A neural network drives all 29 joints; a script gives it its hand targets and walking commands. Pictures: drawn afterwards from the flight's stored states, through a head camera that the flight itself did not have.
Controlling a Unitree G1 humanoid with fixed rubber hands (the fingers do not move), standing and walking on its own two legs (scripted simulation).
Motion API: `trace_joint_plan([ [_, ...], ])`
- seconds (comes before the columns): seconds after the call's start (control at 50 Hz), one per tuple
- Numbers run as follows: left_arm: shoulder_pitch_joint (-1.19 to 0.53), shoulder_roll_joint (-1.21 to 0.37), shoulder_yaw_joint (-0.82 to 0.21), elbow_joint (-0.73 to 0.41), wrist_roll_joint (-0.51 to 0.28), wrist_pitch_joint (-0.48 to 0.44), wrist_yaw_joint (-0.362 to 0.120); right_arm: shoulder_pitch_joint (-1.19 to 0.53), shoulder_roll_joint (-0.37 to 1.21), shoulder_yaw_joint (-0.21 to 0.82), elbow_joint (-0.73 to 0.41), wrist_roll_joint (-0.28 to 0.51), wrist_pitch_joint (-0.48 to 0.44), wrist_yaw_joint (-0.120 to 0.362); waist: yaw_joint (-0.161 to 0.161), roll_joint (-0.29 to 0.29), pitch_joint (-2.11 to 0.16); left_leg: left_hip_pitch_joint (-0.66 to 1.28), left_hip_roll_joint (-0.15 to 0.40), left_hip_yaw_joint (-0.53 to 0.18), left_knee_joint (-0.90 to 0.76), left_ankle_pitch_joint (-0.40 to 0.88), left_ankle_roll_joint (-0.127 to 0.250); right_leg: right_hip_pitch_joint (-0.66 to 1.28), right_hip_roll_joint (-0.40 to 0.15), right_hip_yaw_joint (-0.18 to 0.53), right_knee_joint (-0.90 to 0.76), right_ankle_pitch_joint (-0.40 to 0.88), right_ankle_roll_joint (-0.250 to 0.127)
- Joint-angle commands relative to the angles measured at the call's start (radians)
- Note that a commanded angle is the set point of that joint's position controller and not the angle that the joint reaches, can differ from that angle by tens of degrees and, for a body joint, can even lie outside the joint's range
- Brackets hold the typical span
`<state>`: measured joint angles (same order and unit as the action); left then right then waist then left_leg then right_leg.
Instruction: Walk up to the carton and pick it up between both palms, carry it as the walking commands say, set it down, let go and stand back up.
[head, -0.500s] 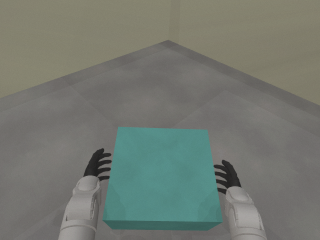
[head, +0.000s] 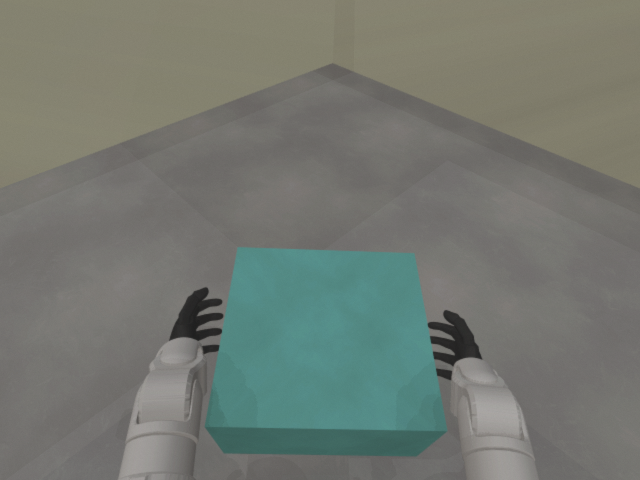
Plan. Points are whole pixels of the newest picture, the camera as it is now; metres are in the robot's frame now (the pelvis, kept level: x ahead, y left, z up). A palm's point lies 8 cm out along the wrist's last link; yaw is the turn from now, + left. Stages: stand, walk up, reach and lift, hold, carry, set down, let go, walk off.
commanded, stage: carry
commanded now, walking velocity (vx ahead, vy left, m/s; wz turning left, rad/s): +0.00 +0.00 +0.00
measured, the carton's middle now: (324, 348) +0.33 +0.01 -0.06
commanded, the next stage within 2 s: hold in 1.74 s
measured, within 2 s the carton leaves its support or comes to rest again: neither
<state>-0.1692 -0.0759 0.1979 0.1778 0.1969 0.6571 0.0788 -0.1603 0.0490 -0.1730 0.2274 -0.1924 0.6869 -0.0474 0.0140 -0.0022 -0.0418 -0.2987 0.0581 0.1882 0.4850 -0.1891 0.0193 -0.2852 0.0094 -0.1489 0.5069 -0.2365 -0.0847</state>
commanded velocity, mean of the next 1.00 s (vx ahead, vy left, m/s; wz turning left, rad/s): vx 0.00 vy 0.00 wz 0.00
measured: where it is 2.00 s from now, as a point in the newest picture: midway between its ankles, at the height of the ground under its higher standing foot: outside the picture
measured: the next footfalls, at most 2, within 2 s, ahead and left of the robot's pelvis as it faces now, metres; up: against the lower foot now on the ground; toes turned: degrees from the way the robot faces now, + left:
none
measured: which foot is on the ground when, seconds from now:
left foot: down 0.00-1.00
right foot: down 0.00-1.00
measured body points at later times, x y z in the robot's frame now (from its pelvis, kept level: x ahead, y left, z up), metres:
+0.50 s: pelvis -0.02 -0.02 +0.00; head -0.03 -0.03 +0.45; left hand +0.28 +0.16 +0.03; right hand +0.27 -0.21 +0.00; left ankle +0.04 +0.11 -0.74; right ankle +0.03 -0.06 -0.74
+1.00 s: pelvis -0.01 -0.03 +0.00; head -0.01 -0.03 +0.45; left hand +0.28 +0.16 +0.02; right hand +0.27 -0.21 +0.00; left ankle +0.04 +0.11 -0.74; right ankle +0.03 -0.06 -0.74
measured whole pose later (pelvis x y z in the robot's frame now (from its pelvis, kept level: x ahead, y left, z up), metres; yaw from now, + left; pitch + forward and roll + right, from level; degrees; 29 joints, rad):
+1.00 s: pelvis -0.01 -0.03 +0.00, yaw -1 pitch +2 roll +1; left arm -0.18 -0.09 0.21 0.17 0.20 0.67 0.08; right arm -0.17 0.06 -0.18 0.20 -0.20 0.71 -0.05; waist 0.01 0.00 -0.05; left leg -0.35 0.09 0.15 0.50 -0.18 -0.02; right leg -0.33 0.05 -0.16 0.50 -0.21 -0.13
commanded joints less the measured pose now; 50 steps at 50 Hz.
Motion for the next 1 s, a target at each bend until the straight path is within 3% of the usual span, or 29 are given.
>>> trace_joint_plan([
  [0.0,-0.471,-0.89,-0.652,-0.042,-0.288,-0.032,-0.357,-0.628,0.864,0.641,-0.191,0.28,-0.083,0.319,-0.003,-0.008,-0.273,0.152,0.098,-0.118,-0.074,0.046,-0.008,0.016,-0.172,0.176,-0.155,0.089,0.017],
  [0.04,-0.498,-0.889,-0.643,-0.03,-0.281,-0.037,-0.361,-0.629,0.868,0.636,-0.157,0.271,-0.083,0.324,-0.005,-0.034,-0.288,0.157,0.093,-0.109,-0.062,0.023,-0.013,0.008,-0.174,0.191,-0.169,0.04,0.015],
  [0.06,-0.495,-0.897,-0.662,-0.027,-0.281,-0.038,-0.363,-0.64,0.873,0.648,-0.18,0.281,-0.086,0.327,-0.006,-0.002,-0.279,0.159,0.079,-0.094,-0.054,0.006,-0.019,-0.015,-0.178,0.2,-0.184,0.0,0.014],
  [0.08,-0.496,-0.899,-0.648,-0.026,-0.282,-0.038,-0.365,-0.662,0.876,0.644,-0.185,0.279,-0.087,0.326,-0.004,-0.032,-0.286,0.158,0.082,-0.101,-0.042,-0.005,-0.023,-0.022,-0.182,0.218,-0.21,-0.043,0.007],
  [0.1,-0.491,-0.903,-0.661,-0.038,-0.288,-0.039,-0.365,-0.702,0.862,0.659,-0.239,0.295,-0.092,0.326,-0.005,-0.002,-0.289,0.179,0.073,-0.093,-0.038,0.013,-0.021,-0.034,-0.185,0.211,-0.202,-0.013,0.008],
  [0.14,-0.498,-0.929,-0.658,-0.005,-0.291,-0.035,-0.367,-0.684,0.883,0.654,-0.212,0.288,-0.088,0.326,-0.007,-0.003,-0.304,0.171,0.102,-0.119,-0.061,0.078,-0.021,0.024,-0.169,0.176,-0.147,0.147,0.014],
  [0.18,-0.503,-0.925,-0.656,-0.007,-0.283,-0.035,-0.366,-0.65,0.875,0.642,-0.171,0.276,-0.082,0.33,-0.007,0.019,-0.339,0.143,0.092,-0.104,-0.052,0.083,-0.015,0.077,-0.165,0.172,-0.119,0.185,0.02],
  [0.2,-0.446,-0.91,-0.647,0.011,-0.271,-0.038,-0.368,-0.632,0.878,0.66,-0.17,0.28,-0.083,0.332,-0.003,-0.05,-0.311,0.155,0.092,-0.107,-0.065,0.047,-0.016,0.031,-0.176,0.184,-0.147,0.109,0.019],
  [0.22,-0.528,-0.92,-0.666,-0.05,-0.287,-0.045,-0.364,-0.639,0.897,0.657,-0.181,0.286,-0.087,0.335,-0.007,0.004,-0.308,0.148,0.095,-0.109,-0.075,0.04,-0.018,0.022,-0.166,0.178,-0.152,0.046,0.018],
  [0.24,-0.489,-0.93,-0.666,-0.047,-0.284,-0.039,-0.362,-0.695,0.896,0.679,-0.243,0.314,-0.089,0.336,-0.004,-0.016,-0.282,0.137,0.095,-0.11,-0.068,0.041,-0.021,0.015,-0.166,0.177,-0.168,0.054,0.021],
  [0.28,-0.454,-0.929,-0.63,0.01,-0.271,-0.029,-0.368,-0.707,0.89,0.683,-0.221,0.307,-0.08,0.333,0.0,-0.059,-0.28,0.106,0.088,-0.104,-0.035,0.028,-0.03,0.038,-0.188,0.204,-0.182,0.076,0.006],
  [0.36,-0.529,-0.916,-0.645,-0.027,-0.264,-0.035,-0.364,-0.674,0.901,0.655,-0.166,0.293,-0.08,0.339,-0.004,0.0,-0.298,0.129,0.078,-0.101,-0.045,0.004,-0.036,-0.004,-0.196,0.214,-0.19,-0.012,0.0],
  [0.4,-0.476,-0.918,-0.655,-0.031,-0.275,-0.025,-0.366,-0.684,0.891,0.674,-0.204,0.304,-0.075,0.335,-0.003,-0.035,-0.277,0.129,0.076,-0.089,-0.028,0.016,-0.046,-0.022,-0.184,0.197,-0.207,-0.002,0.004],
  [0.42,-0.487,-0.917,-0.641,-0.015,-0.264,-0.025,-0.369,-0.706,0.901,0.663,-0.206,0.299,-0.077,0.339,0.001,-0.042,-0.271,0.126,0.068,-0.083,-0.015,-0.02,-0.049,-0.042,-0.199,0.232,-0.243,-0.086,0.001],
  [0.46,-0.528,-0.92,-0.634,-0.023,-0.27,-0.026,-0.369,-0.691,0.914,0.65,-0.162,0.296,-0.073,0.338,-0.005,-0.006,-0.26,0.138,0.075,-0.086,-0.026,-0.008,-0.048,-0.052,-0.191,0.216,-0.232,-0.06,0.005],
  [0.52,-0.447,-0.926,-0.635,0.028,-0.261,-0.016,-0.374,-0.685,0.902,0.661,-0.179,0.296,-0.068,0.339,-0.002,-0.039,-0.248,0.135,0.069,-0.09,-0.015,-0.016,-0.051,-0.07,-0.196,0.229,-0.243,-0.082,-0.001],
  [0.56,-0.507,-0.92,-0.639,-0.002,-0.275,-0.022,-0.376,-0.745,0.902,0.663,-0.215,0.297,-0.077,0.33,0.002,-0.052,-0.302,0.144,0.063,-0.08,0.021,-0.021,-0.053,-0.04,-0.217,0.254,-0.251,-0.051,-0.009],
  [0.58,-0.543,-0.928,-0.647,-0.03,-0.282,-0.024,-0.375,-0.694,0.912,0.648,-0.172,0.291,-0.072,0.334,0.0,0.016,-0.307,0.133,0.064,-0.084,0.006,-0.012,-0.054,-0.018,-0.219,0.252,-0.234,-0.025,-0.016],
  [0.6,-0.531,-0.935,-0.648,-0.02,-0.29,-0.02,-0.375,-0.692,0.903,0.654,-0.185,0.288,-0.07,0.33,-0.004,-0.036,-0.283,0.113,0.062,-0.082,0.004,-0.011,-0.054,-0.023,-0.198,0.219,-0.227,-0.01,-0.009],
  [0.62,-0.494,-0.93,-0.65,-0.03,-0.291,-0.021,-0.373,-0.732,0.904,0.675,-0.228,0.307,-0.075,0.325,0.005,-0.063,-0.335,0.129,0.056,-0.075,0.033,-0.008,-0.053,0.004,-0.218,0.248,-0.226,0.056,-0.009],
  [0.64,-0.547,-0.944,-0.664,-0.066,-0.305,-0.023,-0.376,-0.72,0.91,0.662,-0.227,0.297,-0.07,0.327,0.003,-0.033,-0.32,0.111,0.052,-0.077,0.034,-0.04,-0.059,0.014,-0.228,0.267,-0.242,0.065,-0.004],
  [0.66,-0.495,-0.933,-0.67,-0.082,-0.304,-0.02,-0.374,-0.701,0.921,0.681,-0.24,0.312,-0.066,0.326,0.005,-0.079,-0.311,0.113,0.052,-0.07,0.05,-0.036,-0.058,0.014,-0.239,0.268,-0.24,0.127,-0.007],
  [0.7,-0.521,-0.942,-0.665,-0.092,-0.303,-0.019,-0.372,-0.725,0.924,0.674,-0.26,0.312,-0.067,0.325,0.008,-0.044,-0.339,0.079,0.064,-0.086,0.033,-0.061,-0.066,0.067,-0.26,0.273,-0.22,0.194,-0.022],
  [0.74,-0.487,-0.91,-0.657,-0.078,-0.291,-0.013,-0.368,-0.623,0.906,0.648,-0.186,0.286,-0.06,0.324,-0.001,-0.015,-0.341,0.115,0.071,-0.099,-0.001,-0.004,-0.048,0.037,-0.214,0.21,-0.18,0.143,-0.019],
  [0.76,-0.463,-0.896,-0.642,-0.03,-0.272,-0.008,-0.368,-0.61,0.899,0.635,-0.159,0.272,-0.058,0.324,0.001,-0.025,-0.332,0.128,0.076,-0.104,-0.008,0.008,-0.043,0.013,-0.194,0.207,-0.197,0.071,-0.007],
  [0.82,-0.459,-0.91,-0.67,-0.078,-0.286,-0.008,-0.361,-0.653,0.892,0.676,-0.242,0.302,-0.06,0.321,0.005,-0.03,-0.342,0.12,0.08,-0.105,0.009,0.043,-0.042,0.044,-0.194,0.208,-0.187,0.145,-0.008],
  [0.86,-0.464,-0.917,-0.662,-0.057,-0.285,-0.006,-0.363,-0.637,0.879,0.655,-0.222,0.286,-0.059,0.323,0.001,-0.003,-0.338,0.154,0.082,-0.108,-0.011,0.034,-0.04,0.011,-0.183,0.2,-0.161,0.156,-0.013],
  [0.9,-0.515,-0.913,-0.661,-0.076,-0.284,-0.01,-0.363,-0.669,0.87,0.646,-0.224,0.282,-0.062,0.324,0.002,-0.005,-0.313,0.133,0.066,-0.096,0.005,0.005,-0.044,0.001,-0.183,0.206,-0.198,0.055,-0.005],
  [0.98,-0.459,-0.91,-0.659,-0.045,-0.273,-0.004,-0.362,-0.637,0.867,0.64,-0.203,0.281,-0.056,0.326,0.001,0.029,-0.32,0.146,0.081,-0.117,-0.022,0.039,-0.036,0.0,-0.177,0.202,-0.166,0.103,-0.005],
])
